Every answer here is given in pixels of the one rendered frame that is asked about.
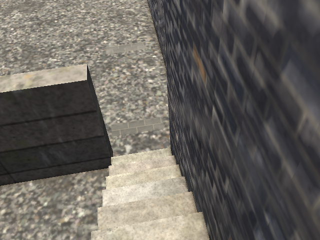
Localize stairs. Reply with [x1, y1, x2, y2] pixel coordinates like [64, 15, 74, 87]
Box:
[91, 147, 210, 240]

